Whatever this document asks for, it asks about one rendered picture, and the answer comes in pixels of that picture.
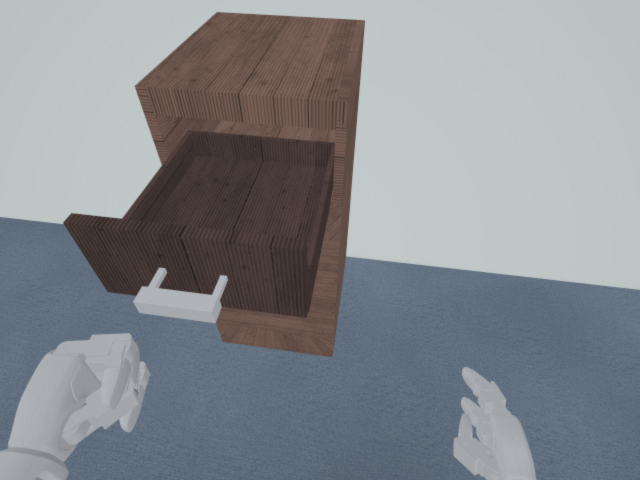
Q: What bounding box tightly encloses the cabinet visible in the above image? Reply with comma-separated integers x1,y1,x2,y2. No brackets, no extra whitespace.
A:
135,12,365,357

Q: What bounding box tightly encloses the handle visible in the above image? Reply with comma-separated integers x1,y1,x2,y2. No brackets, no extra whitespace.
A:
133,268,228,323

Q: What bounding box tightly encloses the drawer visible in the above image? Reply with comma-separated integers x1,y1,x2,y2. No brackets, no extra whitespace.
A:
63,130,335,318

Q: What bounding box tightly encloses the left robot hand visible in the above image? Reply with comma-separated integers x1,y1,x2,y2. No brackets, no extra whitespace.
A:
8,333,151,462

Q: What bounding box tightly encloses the robot left forearm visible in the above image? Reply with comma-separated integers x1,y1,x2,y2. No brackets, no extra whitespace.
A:
0,448,69,480

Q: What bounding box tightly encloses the right robot hand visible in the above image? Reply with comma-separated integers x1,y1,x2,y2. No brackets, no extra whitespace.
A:
453,367,536,480

